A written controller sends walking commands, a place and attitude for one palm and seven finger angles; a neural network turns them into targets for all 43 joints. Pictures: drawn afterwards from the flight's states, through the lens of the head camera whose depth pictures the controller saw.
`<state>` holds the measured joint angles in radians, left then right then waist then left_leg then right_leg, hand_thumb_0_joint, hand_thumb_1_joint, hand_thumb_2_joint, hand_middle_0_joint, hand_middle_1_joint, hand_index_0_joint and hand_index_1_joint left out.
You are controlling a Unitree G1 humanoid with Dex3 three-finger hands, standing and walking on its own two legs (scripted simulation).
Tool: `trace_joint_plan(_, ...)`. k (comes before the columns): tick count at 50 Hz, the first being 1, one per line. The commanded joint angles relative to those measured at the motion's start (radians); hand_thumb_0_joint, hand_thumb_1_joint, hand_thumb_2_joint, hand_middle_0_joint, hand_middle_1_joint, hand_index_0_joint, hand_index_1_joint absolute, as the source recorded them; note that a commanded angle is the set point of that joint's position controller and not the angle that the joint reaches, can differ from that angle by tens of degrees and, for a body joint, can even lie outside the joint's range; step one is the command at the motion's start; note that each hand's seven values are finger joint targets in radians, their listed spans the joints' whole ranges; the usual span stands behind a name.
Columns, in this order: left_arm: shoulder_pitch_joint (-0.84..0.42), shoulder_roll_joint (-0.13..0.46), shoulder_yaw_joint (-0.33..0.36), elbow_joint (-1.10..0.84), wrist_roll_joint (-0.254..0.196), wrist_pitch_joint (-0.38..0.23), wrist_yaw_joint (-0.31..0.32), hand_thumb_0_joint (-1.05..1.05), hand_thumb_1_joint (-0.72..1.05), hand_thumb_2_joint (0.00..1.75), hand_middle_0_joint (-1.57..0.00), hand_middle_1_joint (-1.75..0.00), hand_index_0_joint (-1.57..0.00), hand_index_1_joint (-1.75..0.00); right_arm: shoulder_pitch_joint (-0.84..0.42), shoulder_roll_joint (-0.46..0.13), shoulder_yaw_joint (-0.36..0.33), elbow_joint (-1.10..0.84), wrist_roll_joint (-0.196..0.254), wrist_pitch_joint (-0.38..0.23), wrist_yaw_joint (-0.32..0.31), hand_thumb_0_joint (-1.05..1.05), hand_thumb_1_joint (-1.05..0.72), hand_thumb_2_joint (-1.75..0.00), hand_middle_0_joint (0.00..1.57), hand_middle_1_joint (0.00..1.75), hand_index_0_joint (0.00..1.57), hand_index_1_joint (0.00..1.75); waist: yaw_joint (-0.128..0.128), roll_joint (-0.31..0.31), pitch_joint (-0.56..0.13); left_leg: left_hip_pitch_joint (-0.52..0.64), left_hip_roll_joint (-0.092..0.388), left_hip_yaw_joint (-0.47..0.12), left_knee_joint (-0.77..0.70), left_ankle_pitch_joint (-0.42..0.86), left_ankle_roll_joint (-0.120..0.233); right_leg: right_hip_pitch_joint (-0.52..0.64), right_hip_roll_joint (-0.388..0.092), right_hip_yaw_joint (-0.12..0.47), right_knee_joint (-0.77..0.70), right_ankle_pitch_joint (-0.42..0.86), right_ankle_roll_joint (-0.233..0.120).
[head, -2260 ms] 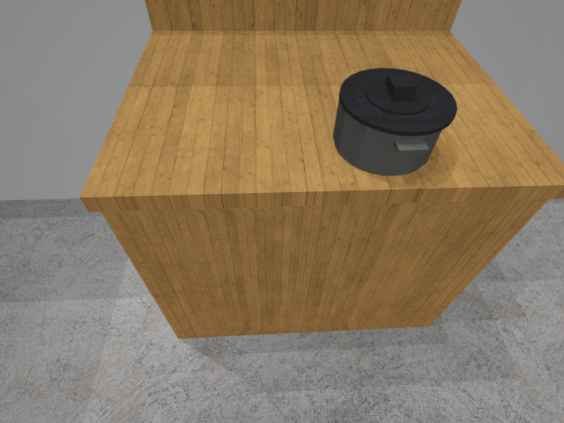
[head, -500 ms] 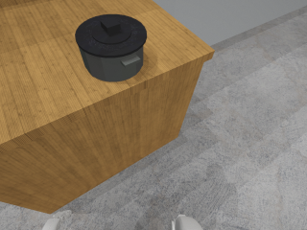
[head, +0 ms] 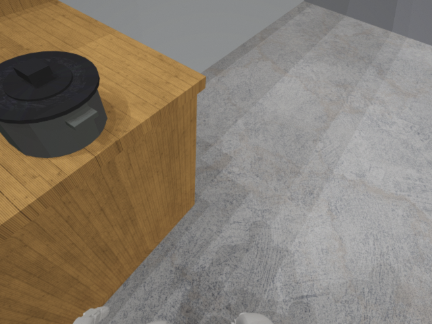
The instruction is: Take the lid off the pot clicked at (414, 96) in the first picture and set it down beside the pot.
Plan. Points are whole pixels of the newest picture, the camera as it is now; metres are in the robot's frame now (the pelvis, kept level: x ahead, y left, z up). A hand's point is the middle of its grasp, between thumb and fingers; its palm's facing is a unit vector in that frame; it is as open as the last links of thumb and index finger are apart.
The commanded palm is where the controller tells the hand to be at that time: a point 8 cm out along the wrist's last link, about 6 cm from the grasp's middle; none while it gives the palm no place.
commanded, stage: walk to a spot facing it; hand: left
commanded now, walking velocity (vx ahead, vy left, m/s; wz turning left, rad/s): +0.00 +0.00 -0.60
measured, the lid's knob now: (33, 70) +0.50 +0.37 +0.17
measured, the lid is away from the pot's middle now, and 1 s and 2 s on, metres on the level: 0.00 0.00 0.00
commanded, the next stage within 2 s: turn to face it in 1.90 s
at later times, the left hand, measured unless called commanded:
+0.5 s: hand out of the picture +0.13 +0.14 -0.16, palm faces -0.23 -0.95 -0.21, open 7.4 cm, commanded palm none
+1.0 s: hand (189, 291) +0.20 +0.06 -0.15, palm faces -0.53 -0.80 -0.27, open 7.4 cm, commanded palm none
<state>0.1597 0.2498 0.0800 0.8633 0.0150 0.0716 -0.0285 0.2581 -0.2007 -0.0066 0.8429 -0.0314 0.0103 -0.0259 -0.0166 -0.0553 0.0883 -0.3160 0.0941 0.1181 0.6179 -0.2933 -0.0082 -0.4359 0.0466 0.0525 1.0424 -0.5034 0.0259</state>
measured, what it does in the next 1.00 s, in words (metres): steps on the spot, turning right: right foot, then left foot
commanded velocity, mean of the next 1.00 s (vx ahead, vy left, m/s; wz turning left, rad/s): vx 0.02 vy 0.00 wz -0.60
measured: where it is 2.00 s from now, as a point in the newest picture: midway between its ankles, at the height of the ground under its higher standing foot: outside the picture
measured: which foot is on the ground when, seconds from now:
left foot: down 0.00-0.20, up 0.22-0.52, down 0.54-0.90, up 0.92-1.00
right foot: up 0.00-0.18, down 0.20-0.54, up 0.56-0.88, down 0.90-1.00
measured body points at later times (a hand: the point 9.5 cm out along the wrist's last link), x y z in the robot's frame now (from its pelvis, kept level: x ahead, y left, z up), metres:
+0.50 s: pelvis +0.01 -0.03 +0.01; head +0.06 -0.03 +0.45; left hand +0.14 +0.19 -0.14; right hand +0.05 -0.31 -0.12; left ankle +0.07 +0.08 -0.71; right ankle +0.00 -0.14 -0.73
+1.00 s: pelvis -0.01 -0.05 +0.00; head +0.03 -0.09 +0.45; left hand +0.23 +0.10 -0.13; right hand -0.12 -0.31 -0.15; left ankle +0.07 +0.07 -0.68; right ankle -0.07 -0.16 -0.73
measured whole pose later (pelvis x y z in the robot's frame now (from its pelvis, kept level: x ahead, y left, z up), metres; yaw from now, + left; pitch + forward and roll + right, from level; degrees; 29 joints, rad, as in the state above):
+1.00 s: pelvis -0.01 -0.05 +0.00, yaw -35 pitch +0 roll -1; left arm 0.16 0.22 0.07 0.85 0.02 0.03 -0.01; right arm 0.23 -0.27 -0.06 0.89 -0.02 0.07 -0.02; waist -0.01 0.04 0.11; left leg -0.46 0.13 0.07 1.00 -0.49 -0.06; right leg -0.30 0.00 -0.01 0.61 -0.31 -0.01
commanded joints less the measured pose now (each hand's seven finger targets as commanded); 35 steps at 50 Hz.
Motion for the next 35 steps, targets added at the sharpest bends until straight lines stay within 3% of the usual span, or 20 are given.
trace_joint_plan(1, -0.023, 0.054, 0.013, -0.105, -0.006, -0.02, -0.015, 0.0, 0.9, 0.9, -0.2, -0.3, -0.2, -0.3, -0.011, -0.2, -0.061, -0.065, 0.0, -0.016, -0.009, 0.0, -0.9, -0.9, 0.2, 0.3, 0.2, 0.3, 0.007, 0.27, -0.082, 0.107, 0.233, -0.123, -0.285, 0.281, 0.135, -0.049, -0.086, -0.064, -0.021, 0.013, 0.018)
trace_joint_plan(5, -0.035, 0.038, 0.005, -0.117, -0.007, -0.03, -0.014, 0.0, 0.9, 0.9, -0.2, -0.3, -0.2, -0.3, 0.042, -0.231, -0.088, -0.045, -0.001, -0.013, 0.001, 0.0, -0.9, -0.9, 0.2, 0.3, 0.2, 0.3, -0.02, 0.248, -0.116, 0.136, 0.27, -0.067, -0.229, 0.346, 0.135, 0.07, -0.07, -0.127, -0.269, 0.021, 0.007)
trace_joint_plan(7, 0.022, 0.053, 0.006, -0.096, -0.003, -0.04, -0.011, 0.0, 0.9, 0.9, -0.2, -0.3, -0.2, -0.3, 0.045, -0.232, -0.095, -0.041, 0.004, -0.009, 0.006, 0.0, -0.9, -0.9, 0.2, 0.3, 0.2, 0.3, 0.001, 0.206, -0.142, 0.12, 0.24, -0.005, -0.117, 0.359, 0.085, 0.183, -0.033, -0.165, -0.446, 0.156, -0.003)
trace_joint_plan(8, 0.082, 0.075, 0.015, -0.08, -0.002, -0.046, -0.005, 0.0, 0.9, 0.9, -0.2, -0.3, -0.2, -0.3, 0.03, -0.213, -0.097, -0.046, 0.008, -0.007, 0.007, 0.0, -0.9, -0.9, 0.2, 0.3, 0.2, 0.3, 0.037, 0.152, -0.155, 0.055, 0.209, 0.03, -0.004, 0.279, 0.04, 0.291, -0.045, -0.139, -0.578, 0.269, -0.02)
trace_joint_plan(9, 0.135, 0.195, 0.039, -0.068, 0.01, -0.059, 0.009, 0.0, 0.9, 0.9, -0.2, -0.3, -0.2, -0.3, 0.024, -0.137, -0.083, -0.074, 0.019, 0.0, 0.012, 0.0, -0.9, -0.9, 0.2, 0.3, 0.2, 0.3, 0.061, -0.152, -0.152, -0.189, 0.101, 0.108, 0.229, -0.059, -0.035, 0.448, -0.273, 0.191, -0.72, 0.43, -0.104)
trace_joint_plan(10, 0.187, 0.268, 0.058, -0.06, 0.0, -0.055, 0.025, 0.0, 0.9, 0.9, -0.2, -0.3, -0.2, -0.3, -0.073, -0.108, -0.068, -0.124, 0.014, 0.009, 0.009, 0.0, -0.9, -0.9, 0.2, 0.3, 0.2, 0.3, 0.112, -0.268, -0.125, -0.338, 0.012, 0.005, 0.415, -0.365, -0.062, 0.402, -0.451, 0.421, -0.756, 0.611, -0.221)
trace_joint_plan(11, 0.182, 0.235, 0.056, -0.064, -0.003, -0.05, 0.037, 0.0, 0.9, 0.9, -0.2, -0.3, -0.2, -0.3, -0.108, -0.121, -0.069, -0.118, 0.016, 0.015, 0.0, 0.0, -0.9, -0.9, 0.2, 0.3, 0.2, 0.3, 0.107, -0.193, -0.107, -0.344, 0.023, -0.11, 0.493, -0.313, -0.044, 0.349, -0.404, 0.381, -0.74, 0.528, -0.246)
trace_joint_plan(13, 0.07, 0.167, 0.043, -0.08, 0.001, -0.049, 0.044, 0.0, 0.9, 0.9, -0.2, -0.3, -0.2, -0.3, -0.097, -0.127, -0.072, -0.081, 0.012, 0.011, 0.001, 0.0, -0.9, -0.9, 0.2, 0.3, 0.2, 0.3, 0.05, -0.132, -0.097, -0.317, 0.034, -0.117, 0.507, -0.207, -0.053, 0.318, -0.308, 0.271, -0.675, 0.597, -0.239)
trace_joint_plan(15, 0.056, 0.148, 0.036, -0.083, 0.004, -0.055, 0.042, 0.0, 0.9, 0.9, -0.2, -0.3, -0.2, -0.3, -0.078, -0.105, -0.068, -0.059, 0.014, 0.009, 0.004, 0.0, -0.9, -0.9, 0.2, 0.3, 0.2, 0.3, 0.035, -0.112, -0.119, -0.251, 0.004, -0.089, 0.418, -0.165, -0.067, 0.31, -0.26, 0.221, -0.639, 0.737, -0.228)
trace_joint_plan(18, 0.073, 0.166, 0.04, -0.075, 0.007, -0.052, 0.042, 0.0, 0.9, 0.9, -0.2, -0.3, -0.2, -0.3, -0.079, -0.087, -0.066, -0.056, 0.02, 0.005, 0.004, 0.0, -0.9, -0.9, 0.2, 0.3, 0.2, 0.3, 0.043, -0.084, -0.142, -0.176, -0.034, -0.072, 0.291, -0.145, -0.069, 0.298, -0.257, 0.252, -0.63, 0.743, -0.23)
trace_joint_plan(21, 0.068, 0.172, 0.043, -0.075, 0.006, -0.047, 0.037, 0.0, 0.9, 0.9, -0.2, -0.3, -0.2, -0.3, -0.09, -0.089, -0.067, -0.069, 0.025, 0.002, -0.001, 0.0, -0.9, -0.9, 0.2, 0.3, 0.2, 0.3, 0.043, -0.106, -0.125, -0.128, -0.062, -0.08, 0.21, -0.138, -0.058, 0.262, -0.246, 0.31, -0.637, 0.715, -0.225)
trace_joint_plan(23, 0.047, 0.17, 0.044, -0.082, 0.004, -0.044, 0.038, 0.0, 0.9, 0.9, -0.2, -0.3, -0.2, -0.3, -0.054, -0.089, -0.067, -0.064, 0.028, -0.006, -0.005, 0.0, -0.9, -0.9, 0.2, 0.3, 0.2, 0.3, 0.023, -0.089, -0.144, -0.052, -0.074, -0.08, 0.082, -0.102, -0.052, 0.25, -0.232, 0.322, -0.605, 0.72, -0.204)
trace_joint_plan(25, 0.021, 0.158, 0.04, -0.088, -0.004, -0.039, 0.034, 0.0, 0.9, 0.9, -0.2, -0.3, -0.2, -0.3, 0.014, -0.101, -0.069, -0.046, 0.028, -0.013, -0.014, 0.0, -0.9, -0.9, 0.2, 0.3, 0.2, 0.3, -0.011, -0.064, -0.159, 0.105, -0.066, -0.088, -0.124, 0.031, -0.037, 0.174, -0.188, 0.316, -0.543, 0.642, -0.149)
trace_joint_plan(26, 0.021, 0.121, 0.035, -0.1, -0.009, -0.036, 0.028, 0.0, 0.9, 0.9, -0.2, -0.3, -0.2, -0.3, 0.042, -0.151, -0.077, -0.046, 0.022, -0.019, -0.019, 0.0, -0.9, -0.9, 0.2, 0.3, 0.2, 0.3, -0.028, 0.041, -0.16, 0.232, 0.05, -0.217, -0.241, 0.05, 0.011, 0.03, -0.104, 0.256, -0.45, 0.472, -0.096)
trace_joint_plan(27, 0.058, 0.065, 0.024, -0.114, -0.012, -0.034, 0.017, 0.0, 0.9, 0.9, -0.2, -0.3, -0.2, -0.3, 0.04, -0.247, -0.093, -0.067, 0.013, -0.019, -0.016, 0.0, -0.9, -0.9, 0.2, 0.3, 0.2, 0.3, -0.018, 0.336, -0.16, 0.296, 0.302, -0.485, -0.343, 0.14, 0.113, -0.135, 0.036, 0.084, -0.235, 0.033, -0.025)
trace_joint_plan(28, 0.067, 0.093, 0.031, -0.116, 0.002, -0.037, 0.013, 0.0, 0.9, 0.9, -0.2, -0.3, -0.2, -0.3, 0.036, -0.267, -0.087, -0.086, 0.007, -0.012, -0.013, 0.0, -0.9, -0.9, 0.2, 0.3, 0.2, 0.3, -0.02, 0.324, -0.119, 0.179, 0.406, -0.558, -0.373, 0.091, 0.204, -0.141, 0.006, 0.016, -0.008, -0.114, 0.0)
trace_joint_plan(29, 0.051, 0.107, 0.038, -0.095, 0.015, -0.035, 0.01, 0.0, 0.9, 0.9, -0.2, -0.3, -0.2, -0.3, -0.003, -0.209, -0.073, -0.08, 0.001, -0.016, -0.012, 0.0, -0.9, -0.9, 0.2, 0.3, 0.2, 0.3, -0.005, 0.267, -0.079, 0.096, 0.344, -0.483, -0.375, 0.04, 0.194, -0.124, -0.025, 0.037, 0.096, -0.064, 0.008)
trace_joint_plan(31, 0.056, 0.098, 0.04, -0.071, 0.011, -0.028, -0.006, 0.0, 0.9, 0.9, -0.2, -0.3, -0.2, -0.3, -0.087, -0.173, -0.059, -0.1, 0.003, -0.018, -0.014, 0.0, -0.9, -0.9, 0.2, 0.3, 0.2, 0.3, 0.032, 0.228, -0.052, 0.082, 0.238, -0.283, -0.348, 0.114, 0.15, -0.137, -0.053, 0.008, 0.172, 0.05, 0.023)
trace_joint_plan(32, 0.06, 0.085, 0.035, -0.065, 0.009, -0.026, -0.01, 0.0, 0.9, 0.9, -0.2, -0.3, -0.2, -0.3, -0.098, -0.166, -0.058, -0.104, 0.005, -0.019, -0.015, 0.0, -0.9, -0.9, 0.2, 0.3, 0.2, 0.3, 0.038, 0.231, -0.072, 0.113, 0.217, -0.204, -0.321, 0.216, 0.139, -0.136, -0.068, -0.011, 0.15, 0.068, 0.032)
trace_joint_plan(35, 0.016, 0.059, 0.021, -0.079, -0.001, -0.017, -0.013, 0.0, 0.9, 0.9, -0.2, -0.3, -0.2, -0.3, -0.036, -0.183, -0.069, -0.077, 0.005, -0.018, -0.011, 0.0, -0.9, -0.9, 0.2, 0.3, 0.2, 0.3, 0.008, 0.243, -0.108, 0.179, 0.224, -0.117, -0.28, 0.363, 0.149, -0.079, -0.087, -0.061, -0.019, 0.038, 0.044)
